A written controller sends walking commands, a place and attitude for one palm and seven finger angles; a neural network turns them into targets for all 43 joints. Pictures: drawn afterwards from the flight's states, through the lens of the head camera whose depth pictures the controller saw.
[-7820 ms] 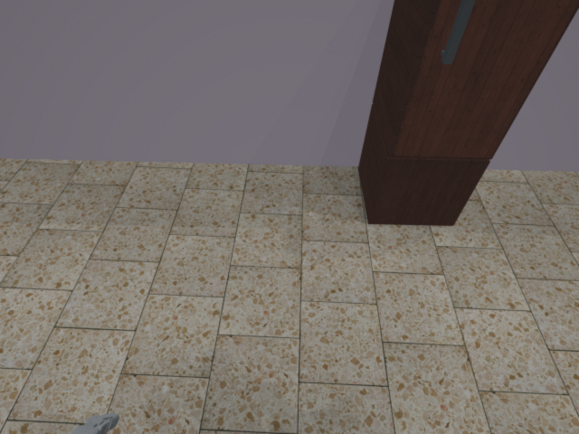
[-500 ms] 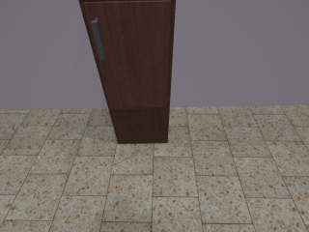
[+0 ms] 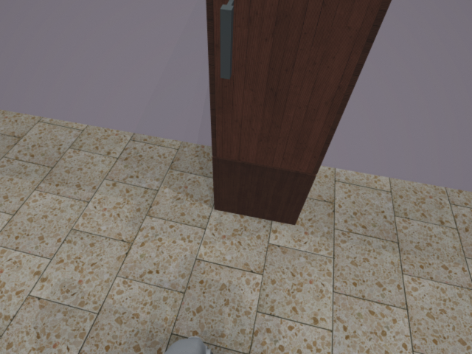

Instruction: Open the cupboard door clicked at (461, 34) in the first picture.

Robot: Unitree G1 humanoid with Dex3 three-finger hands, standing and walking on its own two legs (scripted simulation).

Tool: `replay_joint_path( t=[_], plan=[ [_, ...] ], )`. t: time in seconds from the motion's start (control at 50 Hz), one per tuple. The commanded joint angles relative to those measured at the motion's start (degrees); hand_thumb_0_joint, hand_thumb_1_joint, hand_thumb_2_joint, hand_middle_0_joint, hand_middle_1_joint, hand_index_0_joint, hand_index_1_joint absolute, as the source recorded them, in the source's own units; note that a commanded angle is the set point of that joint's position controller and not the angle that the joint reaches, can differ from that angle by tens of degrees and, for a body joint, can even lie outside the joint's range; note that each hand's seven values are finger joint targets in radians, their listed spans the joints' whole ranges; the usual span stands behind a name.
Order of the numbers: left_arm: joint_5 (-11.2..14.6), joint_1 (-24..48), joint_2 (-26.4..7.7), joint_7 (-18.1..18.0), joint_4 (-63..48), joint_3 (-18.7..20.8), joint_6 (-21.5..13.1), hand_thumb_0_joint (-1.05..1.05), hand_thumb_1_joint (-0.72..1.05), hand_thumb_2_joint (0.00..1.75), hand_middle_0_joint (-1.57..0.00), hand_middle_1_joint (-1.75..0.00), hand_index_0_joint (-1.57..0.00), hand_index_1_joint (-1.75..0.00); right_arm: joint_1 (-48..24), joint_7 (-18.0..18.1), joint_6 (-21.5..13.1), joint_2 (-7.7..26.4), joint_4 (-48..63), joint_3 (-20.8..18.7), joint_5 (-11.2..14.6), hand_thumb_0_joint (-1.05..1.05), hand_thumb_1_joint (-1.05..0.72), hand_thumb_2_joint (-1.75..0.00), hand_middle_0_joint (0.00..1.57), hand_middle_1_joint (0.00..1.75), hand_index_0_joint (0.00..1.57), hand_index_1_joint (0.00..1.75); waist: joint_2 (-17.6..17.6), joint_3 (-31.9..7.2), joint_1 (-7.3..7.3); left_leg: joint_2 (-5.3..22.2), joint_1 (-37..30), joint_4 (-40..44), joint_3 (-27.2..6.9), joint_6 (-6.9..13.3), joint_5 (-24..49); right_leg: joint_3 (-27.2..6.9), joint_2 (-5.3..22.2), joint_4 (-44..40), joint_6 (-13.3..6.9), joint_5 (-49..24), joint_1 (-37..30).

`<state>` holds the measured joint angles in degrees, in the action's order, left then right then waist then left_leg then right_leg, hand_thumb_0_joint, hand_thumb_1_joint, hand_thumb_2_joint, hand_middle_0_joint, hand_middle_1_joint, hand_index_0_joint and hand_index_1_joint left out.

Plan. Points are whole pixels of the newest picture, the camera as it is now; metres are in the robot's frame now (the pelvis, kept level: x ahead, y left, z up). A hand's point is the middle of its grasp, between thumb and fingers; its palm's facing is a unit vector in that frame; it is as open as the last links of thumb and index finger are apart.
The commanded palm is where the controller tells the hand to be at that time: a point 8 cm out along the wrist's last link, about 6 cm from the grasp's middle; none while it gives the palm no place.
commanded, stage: take the last steps up to it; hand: left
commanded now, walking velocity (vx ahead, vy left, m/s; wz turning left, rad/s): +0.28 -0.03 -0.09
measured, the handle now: (228, 40) +0.75 +0.12 +0.13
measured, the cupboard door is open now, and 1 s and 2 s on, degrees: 0 0 0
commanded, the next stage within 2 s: come to a stop and stand still in 0.40 s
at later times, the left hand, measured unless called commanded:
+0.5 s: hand (160, 276) +0.27 +0.19 -0.14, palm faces -0.06 -0.98 -0.17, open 7.4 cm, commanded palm none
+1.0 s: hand (151, 271) +0.28 +0.21 -0.14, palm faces -0.01 -0.96 -0.28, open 7.3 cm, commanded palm none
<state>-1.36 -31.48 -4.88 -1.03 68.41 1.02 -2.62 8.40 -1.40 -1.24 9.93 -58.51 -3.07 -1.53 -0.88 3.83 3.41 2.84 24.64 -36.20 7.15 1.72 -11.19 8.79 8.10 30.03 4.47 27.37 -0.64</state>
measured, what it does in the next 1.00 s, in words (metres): walks ahead: right foot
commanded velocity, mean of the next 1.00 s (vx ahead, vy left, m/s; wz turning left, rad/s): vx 0.02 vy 0.01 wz -0.04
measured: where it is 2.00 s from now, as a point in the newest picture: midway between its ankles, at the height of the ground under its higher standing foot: outside the picture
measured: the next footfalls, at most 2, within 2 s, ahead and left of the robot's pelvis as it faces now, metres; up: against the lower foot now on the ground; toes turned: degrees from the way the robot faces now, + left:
right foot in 0.60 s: +0.31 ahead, -0.12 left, +0.00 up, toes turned -11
left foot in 1.04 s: +0.22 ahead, +0.14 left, +0.00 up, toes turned -1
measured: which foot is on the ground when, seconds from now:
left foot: down 0.00-0.60, up 0.62-1.00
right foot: down 0.00-0.00, up 0.02-0.58, down 0.60-1.00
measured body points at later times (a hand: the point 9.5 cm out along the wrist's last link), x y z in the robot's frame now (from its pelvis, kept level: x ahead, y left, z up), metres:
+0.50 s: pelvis +0.16 +0.02 +0.02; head +0.17 +0.02 +0.47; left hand +0.27 +0.24 -0.13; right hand +0.07 -0.18 -0.13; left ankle +0.07 +0.10 -0.72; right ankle +0.24 -0.12 -0.67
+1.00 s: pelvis +0.17 +0.02 +0.01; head +0.19 +0.00 +0.46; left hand +0.28 +0.26 -0.12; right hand +0.24 -0.24 -0.14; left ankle +0.16 +0.15 -0.69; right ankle +0.27 -0.11 -0.72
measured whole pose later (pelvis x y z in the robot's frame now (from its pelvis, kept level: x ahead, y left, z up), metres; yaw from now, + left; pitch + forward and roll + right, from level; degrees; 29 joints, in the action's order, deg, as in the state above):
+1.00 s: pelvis +0.17 +0.02 +0.01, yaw -3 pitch -1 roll +1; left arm -2.0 -8.7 -10.5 -2.7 55.2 2.3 2.0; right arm 10.2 0.4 2.4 12.9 -53.9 -4.4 -0.8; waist 0.7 2.9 0.4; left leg 0.7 18.8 -48.1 1.7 -2.6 -28.3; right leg 5.1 5.4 30.8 -0.6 6.7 22.8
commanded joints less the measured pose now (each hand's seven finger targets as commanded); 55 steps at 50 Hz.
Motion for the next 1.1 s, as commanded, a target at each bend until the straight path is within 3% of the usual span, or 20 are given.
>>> replay_joint_path(
  t=[0.0, 0.06, 0.08, 0.18, 0.32, 0.46, 0.52, 0.56, 0.58, 0.6, 0.7, 0.9, 0.92, 0.94, 0.98, 1.0, 1.02, 1.04, 1.06, 1.08],
  plan=[
    [0.76, 1.96, -7.17, -0.74, -6.28, 1.37, -0.76, 0.0, 0.9, 0.9, -0.2, -0.3, -0.2, -0.3, 23.8, 2.28, -1.39, 15.31, -3.84, -3.1, 0.65, 0.0, -0.9, -0.9, 0.2, 0.3, 0.2, 0.3, 14.1, -16.89, -10.26, 23.68, -38.7, 17.46, -28.02, 9.66, 9.54, -6.38, -4.19, 43.44, -5.35, 7.01, 32.75],
    [0.47, 9.22, -5.85, 0.44, -6.16, 1.79, -0.35, 0.0, 0.9, 0.9, -0.2, -0.3, -0.2, -0.3, 11.78, 2.71, -2.64, 6.95, -1.26, -0.99, 0.55, 0.0, -0.9, -0.9, 0.2, 0.3, 0.2, 0.3, 3.11, -0.97, -6.11, 18.84, -18.09, 21.41, -17.14, 7.23, 11.74, -7.77, 1.12, 44.48, -4.68, -6.12, 33.28],
    [-0.03, 7.97, -4.45, 0.66, -5.57, 1.8, 0.29, 0.0, 0.9, 0.9, -0.2, -0.3, -0.2, -0.3, 10.87, 2.7, -3.06, 5.42, -1.42, -0.46, 0.47, 0.0, -0.9, -0.9, 0.2, 0.3, 0.2, 0.3, 4.06, 1.16, -4.66, 16.54, -14.01, 22.59, -12.73, 5.62, 13.89, -7.68, 1.11, 42.73, -4.16, -8.3, 31.26],
    [-0.3, 5.56, -4.04, 0.7, -6.2, 2.67, 2.41, 0.0, 0.9, 0.9, -0.2, -0.3, -0.2, -0.3, 11.09, 2.88, -3.91, 2.03, -0.9, 0.17, 0.8, 0.0, -0.9, -0.9, 0.2, 0.3, 0.2, 0.3, 7.41, 1.48, -1.44, 12.16, -12.19, 25.99, -5.32, 2.89, 17.12, -8.0, -0.77, 39.36, -3.04, -17.32, 32.16],
    [-0.07, 16.94, -6.77, 1.19, -11.59, 3.04, 3.26, 0.0, 0.9, 0.9, -0.2, -0.3, -0.2, -0.3, 14.76, 3.39, -3.65, 4.09, -1.49, 0.06, 0.47, 0.0, -0.9, -0.9, 0.2, 0.3, 0.2, 0.3, 4.73, 4.64, -2.8, 14.29, -20.16, 24.71, -5.98, 6.11, 24.83, -8.52, -0.73, 31.07, -2.49, -19.01, 40.98],
    [0.31, 27.13, -5.95, 1.36, -15.32, 1.74, 2.32, 0.0, 0.9, 0.9, -0.2, -0.3, -0.2, -0.3, 21.39, 3.61, -2.58, 4.44, -4.6, 0.03, -0.37, 0.0, -0.9, -0.9, 0.2, 0.3, 0.2, 0.3, 5.48, 4.74, -6.7, 14.63, -26.09, 19.67, -4.86, 6.86, 35.83, -3.78, -2.93, 13.12, -4.94, -14.01, 35.23],
    [0.36, 21.06, -5.83, 0.84, -13.53, 1.32, 1.33, 0.0, 0.9, 0.9, -0.2, -0.3, -0.2, -0.3, 20.36, 3.91, -1.89, 5.06, -5.27, 0.28, 0.05, 0.0, -0.9, -0.9, 0.2, 0.3, 0.2, 0.3, 6.1, -0.4, -3.82, 12.5, -26.2, 10.27, -2.54, 4.93, 48.31, -1.16, -6.96, 3.34, -6.14, -16.15, 22.38],
    [0.05, 10.03, -10.37, -0.21, -9.67, 2.22, -0.15, 0.0, 0.9, 0.9, -0.2, -0.3, -0.2, -0.3, 20.08, 3.67, -1.81, 3.93, -5.23, 0.58, 1.26, 0.0, -0.9, -0.9, 0.2, 0.3, 0.2, 0.3, 2.27, -8.53, 0.32, 8.28, -17.11, -2.34, -1.16, 0.24, 35.59, -6.05, -2.27, -3.93, -6.83, -44.58, 2.05],
    [0.07, 5.85, -14.8, -1.06, -8.37, 3.08, -0.81, 0.0, 0.9, 0.9, -0.2, -0.3, -0.2, -0.3, 21.5, 3.43, -1.58, 1.59, -4.57, 0.72, 1.96, 0.0, -0.9, -0.9, 0.2, 0.3, 0.2, 0.3, -5.62, -15.15, 0.79, 1.05, -6.33, -14.49, 1.22, -2.76, 1.59, -20.85, 11.6, 0.1, -13.28, -78.02, -10.06],
    [0.86, 5.39, -16.66, -1.11, -7.8, 2.79, -0.68, 0.0, 0.9, 0.9, -0.2, -0.3, -0.2, -0.3, 21.79, 3.7, -0.78, 1.72, -4.5, 0.35, 2.5, 0.0, -0.9, -0.9, 0.2, 0.3, 0.2, 0.3, -5.11, -18.5, -0.44, -1.91, -7.9, -23.14, -3.01, -3.03, -25.45, -22.26, 18.56, -1.05, -19.78, -92.15, -7.69],
    [0.25, 18.69, -12.45, -2.46, -11.95, 3.03, 1.42, 0.0, 0.9, 0.9, -0.2, -0.3, -0.2, -0.3, 16.53, 3.46, 3.68, -0.19, -4.19, -0.7, 1.51, 0.0, -0.9, -0.9, 0.2, 0.3, 0.2, 0.3, -1.16, -6.66, -3.62, -0.5, -4.29, -29.82, -8.66, -3.57, -20.16, -15.23, 13.23, -7.53, -16.35, -62.57, 13.08],
    [-0.99, 23.17, -15.62, -1.66, -15.6, 4.43, 3.48, 0.0, 0.9, 0.9, -0.2, -0.3, -0.2, -0.3, 10.96, 1.58, 4.38, 2.64, 1.25, -1.38, 0.61, 0.0, -0.9, -0.9, 0.2, 0.3, 0.2, 0.3, -12.06, -7.09, -2.93, -1.49, -5.45, -16.37, -6.01, -4.43, -14.43, -15.11, 8.5, -14.18, -13.25, -16.13, 17.69],
    [-1.02, 20.7, -19.01, -3.75, -17.64, 3.6, 2.64, 0.0, 0.9, 0.9, -0.2, -0.3, -0.2, -0.3, 14.69, 1.37, 2.3, 7.04, 5.53, -2.25, 1.01, 0.0, -0.9, -0.9, 0.2, 0.3, 0.2, 0.3, -8.72, -21.17, -5.7, -5.06, -3.91, -14.92, -1.26, -5.37, -19.76, -22.98, 10.97, -6.91, -13.55, -44.27, -0.59],
    [-1.1, 20.49, -19.84, -3.56, -18.92, 4.02, 3.04, 0.0, 0.9, 0.9, -0.2, -0.3, -0.2, -0.3, 12.33, 1.63, 2.33, 4.86, 8.01, -1.84, 1.0, 0.0, -0.9, -0.9, 0.2, 0.3, 0.2, 0.3, -5.45, -21.45, -3.85, -2.24, -4.84, -8.98, -2.88, -3.83, -19.94, -19.98, 10.35, -4.52, -14.61, -27.11, 1.65],
    [-0.65, 20.63, -17.32, -2.59, -18.09, 3.33, 4.12, 0.0, 0.9, 0.9, -0.2, -0.3, -0.2, -0.3, 10.51, 1.63, 1.92, 4.23, 8.93, -0.91, 0.46, 0.0, -0.9, -0.9, 0.2, 0.3, 0.2, 0.3, -2.68, -12.31, -5.14, -5.11, -13.63, 8.85, -0.39, -2.17, -11.0, -13.7, 4.52, -3.99, -10.33, -5.2, 16.38],
    [-0.23, 20.99, -14.45, -2.08, -17.87, 2.3, 4.79, 0.0, 0.9, 0.9, -0.2, -0.3, -0.2, -0.3, 12.21, 1.88, 1.85, 5.5, 8.7, -0.76, 0.02, 0.0, -0.9, -0.9, 0.2, 0.3, 0.2, 0.3, -0.26, -5.88, -6.15, -2.72, -15.47, 13.93, -3.14, -1.61, -9.23, -9.67, 0.23, -0.87, -6.75, 1.92, 23.82],
    [0.43, 20.01, -10.54, -1.54, -18.02, 1.69, 5.38, 0.0, 0.9, 0.9, -0.2, -0.3, -0.2, -0.3, 12.82, 2.19, 1.69, 9.64, 9.47, -1.24, -0.93, 0.0, -0.9, -0.9, 0.2, 0.3, 0.2, 0.3, 9.85, -0.72, -6.24, 7.31, -9.39, 22.69, -16.54, 1.6, -17.5, -4.59, -5.45, 8.13, -3.61, 1.39, 28.34],
    [0.39, 19.51, -9.58, -1.03, -19.13, 1.87, 5.77, 0.0, 0.9, 0.9, -0.2, -0.3, -0.2, -0.3, 8.57, 2.72, 1.95, 13.03, 11.96, -1.74, -1.34, 0.0, -0.9, -0.9, 0.2, 0.3, 0.2, 0.3, 13.58, 6.1, -5.04, 15.01, 1.1, 28.06, -25.4, 6.18, -23.12, -5.27, -7.84, 16.35, -3.36, -0.96, 29.86],
    [-0.31, 19.37, -10.71, -0.39, -20.14, 2.3, 6.02, 0.0, 0.9, 0.9, -0.2, -0.3, -0.2, -0.3, 5.91, 2.63, 1.86, 12.88, 13.24, -1.49, -1.45, 0.0, -0.9, -0.9, 0.2, 0.3, 0.2, 0.3, 11.44, 8.44, -3.88, 16.72, 5.51, 30.04, -27.26, 8.8, -29.38, -8.82, -6.09, 22.32, -4.69, -4.29, 30.55],
    [-1.22, 19.21, -11.59, 0.22, -19.34, 2.68, 6.08, 0.0, 0.9, 0.9, -0.2, -0.3, -0.2, -0.3, 3.51, 2.83, 1.65, 11.85, 12.36, -1.17, -1.16, 0.0, -0.9, -0.9, 0.2, 0.3, 0.2, 0.3, 11.93, 9.84, -3.17, 13.16, 6.15, 29.02, -23.27, 7.35, -28.0, -10.63, -6.26, 26.29, -4.8, -7.18, 31.55]
  ],
)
